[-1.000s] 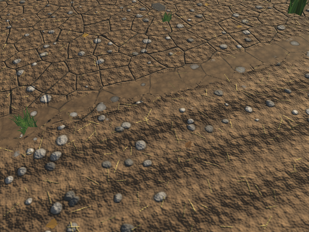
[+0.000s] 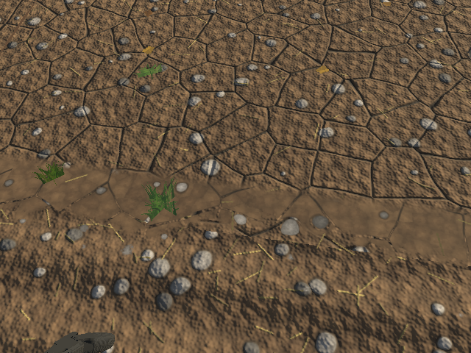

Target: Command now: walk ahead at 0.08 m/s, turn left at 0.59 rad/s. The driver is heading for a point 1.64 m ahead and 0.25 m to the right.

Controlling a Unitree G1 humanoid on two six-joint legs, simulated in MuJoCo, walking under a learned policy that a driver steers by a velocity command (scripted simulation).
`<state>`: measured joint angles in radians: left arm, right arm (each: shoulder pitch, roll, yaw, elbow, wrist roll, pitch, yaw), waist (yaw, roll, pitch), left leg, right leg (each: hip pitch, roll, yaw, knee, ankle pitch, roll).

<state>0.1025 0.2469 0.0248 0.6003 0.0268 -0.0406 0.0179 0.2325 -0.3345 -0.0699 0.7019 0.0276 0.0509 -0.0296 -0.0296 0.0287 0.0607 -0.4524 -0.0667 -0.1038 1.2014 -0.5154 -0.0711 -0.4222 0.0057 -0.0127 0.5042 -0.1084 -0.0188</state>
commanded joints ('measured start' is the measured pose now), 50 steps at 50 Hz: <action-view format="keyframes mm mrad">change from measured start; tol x16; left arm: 1 6 149 49 -48 9 11 11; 50 85 219 80 19 -39 41 6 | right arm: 1 60 -71 -29 -69 1 19 -10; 50 -152 -57 -46 -21 -24 -37 -21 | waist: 1 11 -180 -121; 13 -10 -162 -167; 16 3 232 -136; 38 66 96 -146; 41 104 -299 -140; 50 38 -135 -135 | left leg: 1 -84 66 51 -12 67 -35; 13 269 57 157 -680 290 95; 15 476 353 -251 -847 625 221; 17 224 410 -255 -918 509 374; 22 236 272 2 -888 595 259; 36 395 400 34 -794 808 313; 39 250 312 165 -617 530 162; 41 -185 48 150 -124 -184 8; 50 -167 67 25 -164 175 -28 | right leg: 1 194 -227 185 -208 137 -177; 13 161 -278 49 -116 50 -155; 16 -159 -50 -27 393 -547 77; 22 -17 -54 93 478 -261 114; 36 61 -49 -47 196 -320 65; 39 280 -33 0 -119 27 -30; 41 403 -423 531 -167 527 -339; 50 395 -201 313 -161 338 -209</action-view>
